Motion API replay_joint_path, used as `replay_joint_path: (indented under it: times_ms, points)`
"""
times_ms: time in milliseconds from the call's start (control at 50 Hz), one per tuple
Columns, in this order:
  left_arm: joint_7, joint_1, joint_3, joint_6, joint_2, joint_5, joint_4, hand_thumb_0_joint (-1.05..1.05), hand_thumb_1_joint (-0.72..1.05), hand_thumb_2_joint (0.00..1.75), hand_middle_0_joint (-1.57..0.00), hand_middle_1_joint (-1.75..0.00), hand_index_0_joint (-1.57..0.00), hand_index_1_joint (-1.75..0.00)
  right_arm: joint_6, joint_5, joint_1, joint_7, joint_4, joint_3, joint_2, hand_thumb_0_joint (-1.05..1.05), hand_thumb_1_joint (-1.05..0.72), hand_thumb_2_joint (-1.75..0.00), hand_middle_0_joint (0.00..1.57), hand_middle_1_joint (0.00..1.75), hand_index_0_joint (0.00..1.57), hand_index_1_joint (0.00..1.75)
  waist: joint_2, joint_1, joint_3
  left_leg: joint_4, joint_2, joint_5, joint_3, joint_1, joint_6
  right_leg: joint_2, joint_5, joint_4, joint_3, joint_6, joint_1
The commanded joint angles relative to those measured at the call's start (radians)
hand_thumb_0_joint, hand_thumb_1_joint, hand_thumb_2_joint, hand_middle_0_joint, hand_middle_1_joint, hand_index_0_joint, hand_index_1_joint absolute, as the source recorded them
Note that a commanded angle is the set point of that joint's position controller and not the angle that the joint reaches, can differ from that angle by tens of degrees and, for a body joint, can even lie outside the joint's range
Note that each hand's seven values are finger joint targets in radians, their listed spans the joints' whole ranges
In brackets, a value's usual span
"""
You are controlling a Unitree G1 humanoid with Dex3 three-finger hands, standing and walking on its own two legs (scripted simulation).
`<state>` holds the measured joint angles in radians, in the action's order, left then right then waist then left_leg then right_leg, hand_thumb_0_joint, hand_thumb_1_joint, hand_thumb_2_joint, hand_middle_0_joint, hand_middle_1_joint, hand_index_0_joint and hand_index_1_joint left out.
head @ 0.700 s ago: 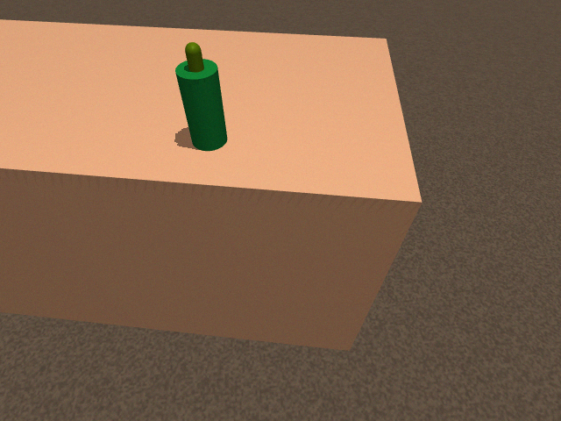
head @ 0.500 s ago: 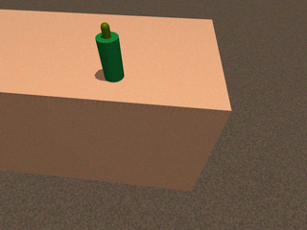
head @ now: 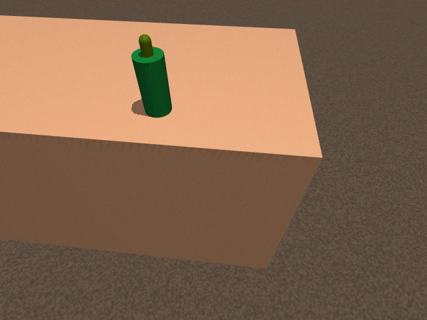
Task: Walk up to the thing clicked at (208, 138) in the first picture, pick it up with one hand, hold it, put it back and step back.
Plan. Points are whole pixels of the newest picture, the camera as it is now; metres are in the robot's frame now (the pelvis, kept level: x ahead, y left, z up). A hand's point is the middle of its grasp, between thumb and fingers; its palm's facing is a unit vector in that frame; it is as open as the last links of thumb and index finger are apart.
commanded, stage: stand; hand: left
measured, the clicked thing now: (152, 76) +0.62 +0.16 +0.12
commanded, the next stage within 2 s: walk up in 0.42 s
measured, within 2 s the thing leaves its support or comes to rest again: neither
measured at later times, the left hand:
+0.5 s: hand out of the picture +0.07 +0.26 -0.15, palm faces -0.01 -0.94 -0.34, open 7.4 cm
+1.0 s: hand (44, 300) +0.19 +0.39 -0.17, palm faces -0.13 -0.92 -0.36, open 7.4 cm
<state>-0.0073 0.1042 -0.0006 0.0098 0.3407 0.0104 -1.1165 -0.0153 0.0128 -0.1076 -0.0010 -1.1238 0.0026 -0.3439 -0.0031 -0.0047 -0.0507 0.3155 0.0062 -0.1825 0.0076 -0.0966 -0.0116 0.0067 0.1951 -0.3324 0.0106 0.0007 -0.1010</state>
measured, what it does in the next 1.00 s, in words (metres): steps to the left: left foot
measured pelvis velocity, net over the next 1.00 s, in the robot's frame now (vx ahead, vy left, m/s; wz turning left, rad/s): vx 0.11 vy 0.11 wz -0.07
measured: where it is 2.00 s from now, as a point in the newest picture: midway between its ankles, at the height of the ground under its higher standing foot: outside the picture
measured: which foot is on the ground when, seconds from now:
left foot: down 0.00-0.46, up 0.48-0.72, down 0.74-1.00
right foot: down 0.00-0.76, up 0.78-1.00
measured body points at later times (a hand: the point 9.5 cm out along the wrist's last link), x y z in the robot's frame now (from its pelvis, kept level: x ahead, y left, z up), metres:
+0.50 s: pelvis +0.00 +0.00 +0.00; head +0.01 +0.00 +0.45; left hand +0.07 +0.31 -0.13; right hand +0.07 -0.31 -0.14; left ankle -0.01 +0.13 -0.73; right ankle -0.01 -0.12 -0.75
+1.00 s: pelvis +0.11 +0.11 -0.01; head +0.14 +0.14 +0.43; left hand +0.20 +0.43 -0.15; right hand +0.12 -0.20 -0.12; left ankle +0.13 +0.22 -0.75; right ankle +0.11 -0.04 -0.70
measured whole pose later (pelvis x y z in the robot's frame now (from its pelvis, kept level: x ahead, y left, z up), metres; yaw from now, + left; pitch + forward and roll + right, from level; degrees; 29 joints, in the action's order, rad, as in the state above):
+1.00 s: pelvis +0.11 +0.11 -0.01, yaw -4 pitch -3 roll +0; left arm -0.02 0.25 0.06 -0.01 0.44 0.01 -0.93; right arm -0.05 0.03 -0.29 0.02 -0.91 0.05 -0.34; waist 0.06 -0.03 -0.12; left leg 0.53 0.03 -0.26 -0.08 -0.22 0.02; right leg -0.01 0.42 -0.96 -0.09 0.02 -0.41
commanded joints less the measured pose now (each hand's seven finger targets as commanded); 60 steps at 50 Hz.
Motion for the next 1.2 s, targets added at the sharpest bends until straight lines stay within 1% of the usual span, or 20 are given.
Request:
replay_joint_path:
  times_ms: [0,380,400,420,460,540,600,640,700,720,740,760,780,800,860,940,1020,1060,1140,1180]
  points:
    - [0.019,-0.032,0.036,0.024,0.212,-0.003,0.057,0.00,0.90,0.90,-0.20,-0.30,-0.20,-0.30,-0.017,-0.005,0.040,-0.010,0.057,0.036,-0.208,0.00,-0.90,-0.90,0.20,0.30,0.20,0.30,0.012,0.006,0.068,-0.038,0.121,0.178,0.083,0.009,0.027,0.120,-0.184,0.053,-0.087,0.025,0.010]
    - [0.017,-0.028,0.036,0.025,0.214,-0.003,0.057,0.00,0.90,0.90,-0.20,-0.30,-0.20,-0.30,-0.017,-0.005,0.036,-0.009,0.057,0.034,-0.214,0.00,-0.90,-0.90,0.20,0.30,0.20,0.30,-0.004,0.008,0.072,-0.041,0.124,0.138,0.082,0.011,0.032,0.124,-0.153,0.065,-0.100,0.029,0.008]
    - [0.011,0.106,0.092,0.042,0.320,0.006,0.079,0.00,0.90,0.90,-0.20,-0.30,-0.20,-0.30,-0.009,0.025,0.021,0.016,0.127,0.092,-0.307,0.00,-0.90,-0.90,0.20,0.30,0.20,0.30,-0.035,0.036,0.125,0.120,0.043,-0.252,0.015,-0.039,0.076,0.110,0.224,0.038,-0.156,0.075,0.073]
    - [0.012,0.181,0.110,0.046,0.346,0.016,0.063,0.00,0.90,0.90,-0.20,-0.30,-0.20,-0.30,0.001,0.034,0.043,0.027,0.149,0.090,-0.268,0.00,-0.90,-0.90,0.20,0.30,0.20,0.30,0.041,0.074,0.057,0.236,0.004,-0.378,-0.029,-0.256,0.066,0.188,0.453,0.115,-0.293,0.117,0.134]
    - [0.023,0.194,0.147,0.057,0.399,0.029,0.091,0.00,0.90,0.90,-0.20,-0.30,-0.20,-0.30,0.019,0.054,0.065,0.040,0.194,0.097,-0.262,0.00,-0.90,-0.90,0.20,0.30,0.20,0.30,0.089,0.091,-0.072,0.529,0.052,-0.305,0.058,-0.530,0.042,0.375,0.632,0.220,-0.534,0.218,0.122]
    - [0.023,0.103,0.140,0.075,0.339,0.026,0.175,0.00,0.90,0.90,-0.20,-0.30,-0.20,-0.30,0.016,0.041,-0.011,0.071,0.220,0.117,-0.258,0.00,-0.90,-0.90,0.20,0.30,0.20,0.30,0.115,0.021,-0.102,0.547,0.120,-0.223,0.097,-0.482,0.019,0.306,0.398,0.205,-0.378,0.215,0.020]
    - [0.015,0.110,0.141,0.077,0.342,0.025,0.212,0.00,0.90,0.90,-0.20,-0.30,-0.20,-0.30,0.013,0.042,-0.032,0.085,0.250,0.124,-0.237,0.00,-0.90,-0.90,0.20,0.30,0.20,0.30,0.164,0.020,-0.064,0.441,0.113,-0.203,0.054,-0.367,0.000,0.243,0.221,0.134,-0.240,0.191,-0.015]
    - [0.004,0.087,0.137,0.073,0.348,0.026,0.235,0.00,0.90,0.90,-0.20,-0.30,-0.20,-0.30,0.010,0.040,-0.041,0.087,0.260,0.138,-0.243,0.00,-0.90,-0.90,0.20,0.30,0.20,0.30,0.177,0.006,-0.071,0.370,0.095,-0.179,0.009,-0.230,-0.004,0.205,0.237,0.109,-0.176,0.169,-0.153]
    - [-0.004,0.035,0.114,0.047,0.300,0.029,0.269,0.00,0.90,0.90,-0.20,-0.30,-0.20,-0.30,-0.001,0.024,-0.251,0.058,0.189,0.155,-0.238,0.00,-0.90,-0.90,0.20,0.30,0.20,0.30,0.124,-0.097,-0.004,0.230,0.021,0.014,-0.072,0.099,-0.014,0.127,0.115,-0.165,-0.084,0.109,-0.328]
    - [-0.004,0.095,0.093,0.036,0.239,0.032,0.267,0.00,0.90,0.90,-0.20,-0.30,-0.20,-0.30,-0.009,0.023,-0.338,0.043,0.166,0.171,-0.283,0.00,-0.90,-0.90,0.20,0.30,0.20,0.30,-0.035,-0.128,0.049,0.203,0.049,0.001,-0.027,0.206,-0.004,0.069,0.181,-0.395,-0.044,0.086,-0.386]
    - [0.001,0.185,0.070,0.025,0.163,0.021,0.264,0.00,0.90,0.90,-0.20,-0.30,-0.20,-0.30,-0.020,0.033,-0.372,0.029,0.171,0.179,-0.348,0.00,-0.90,-0.90,0.20,0.30,0.20,0.30,-0.289,-0.124,0.059,0.023,0.198,-0.225,0.209,0.165,0.042,-0.048,0.401,-0.644,-0.004,0.065,-0.453]
    - [0.011,0.240,0.076,0.010,0.194,0.012,0.249,0.00,0.90,0.90,-0.20,-0.30,-0.20,-0.30,-0.029,0.035,-0.301,0.024,0.213,0.181,-0.413,0.00,-0.90,-0.90,0.20,0.30,0.20,0.30,-0.266,-0.074,0.040,-0.148,0.381,-0.469,0.600,0.009,0.116,-0.097,0.414,-0.773,-0.123,0.049,-0.472]
    - [0.021,0.239,0.093,0.002,0.279,0.010,0.236,0.00,0.90,0.90,-0.20,-0.30,-0.20,-0.30,-0.028,0.016,-0.183,0.025,0.250,0.187,-0.463,0.00,-0.90,-0.90,0.20,0.30,0.20,0.30,-0.221,-0.043,-0.007,-0.187,0.433,-0.642,0.668,-0.140,0.210,-0.030,0.381,-0.828,-0.180,0.064,-0.411]
    - [0.022,0.225,0.094,0.002,0.310,0.009,0.231,0.00,0.90,0.90,-0.20,-0.30,-0.20,-0.30,-0.026,0.014,-0.134,0.023,0.271,0.180,-0.434,0.00,-0.90,-0.90,0.20,0.30,0.20,0.30,-0.186,-0.023,-0.059,-0.172,0.421,-0.588,0.620,-0.175,0.237,0.000,0.343,-0.865,-0.176,0.062,-0.428]
    - [0.016,0.309,0.099,0.006,0.295,-0.009,0.184,0.00,0.90,0.90,-0.20,-0.30,-0.20,-0.30,-0.046,0.009,-0.111,0.008,0.296,0.134,-0.308,0.00,-0.90,-0.90,0.20,0.30,0.20,0.30,-0.149,0.025,-0.048,-0.032,0.275,-0.077,0.255,-0.112,0.169,0.035,0.219,-0.766,-0.167,0.046,-0.401]
    - [0.003,0.205,0.095,-0.013,0.246,0.001,0.228,0.00,0.90,0.90,-0.20,-0.30,-0.20,-0.30,-0.062,0.005,-0.185,-0.013,0.279,0.124,-0.300,0.00,-0.90,-0.90,0.20,0.30,0.20,0.30,-0.094,-0.006,-0.005,0.056,0.276,0.325,0.140,-0.069,0.191,0.018,0.228,-0.582,-0.140,0.010,-0.334]
    - [0.004,0.137,0.096,-0.029,0.228,0.005,0.280,0.00,0.90,0.90,-0.20,-0.30,-0.20,-0.30,-0.055,-0.004,-0.217,-0.031,0.296,0.127,-0.323,0.00,-0.90,-0.90,0.20,0.30,0.20,0.30,-0.140,-0.014,0.021,0.159,0.312,0.711,0.100,-0.031,0.210,0.010,0.193,-0.542,-0.076,0.024,-0.317]
    - [0.000,0.114,0.096,-0.037,0.224,0.008,0.295,0.00,0.90,0.90,-0.20,-0.30,-0.20,-0.30,-0.044,-0.006,-0.207,-0.038,0.312,0.127,-0.322,0.00,-0.90,-0.90,0.20,0.30,0.20,0.30,-0.142,-0.018,0.045,0.194,0.294,0.732,0.086,-0.037,0.203,0.002,0.178,-0.514,-0.043,0.033,-0.291]
    - [-0.009,0.116,0.105,-0.046,0.221,0.010,0.311,0.00,0.90,0.90,-0.20,-0.30,-0.20,-0.30,-0.022,-0.011,-0.154,-0.046,0.343,0.128,-0.333,0.00,-0.90,-0.90,0.20,0.30,0.20,0.30,-0.148,0.001,0.074,0.260,0.301,0.546,0.103,-0.090,0.201,0.004,0.168,-0.406,-0.007,0.048,-0.214]
    - [-0.009,0.150,0.118,-0.034,0.246,0.018,0.302,0.00,0.90,0.90,-0.20,-0.30,-0.20,-0.30,-0.011,-0.018,-0.130,-0.044,0.352,0.116,-0.311,0.00,-0.90,-0.90,0.20,0.30,0.20,0.30,-0.068,0.034,0.095,0.375,0.244,0.382,0.062,-0.167,0.142,0.009,-0.023,-0.216,-0.034,0.077,-0.076]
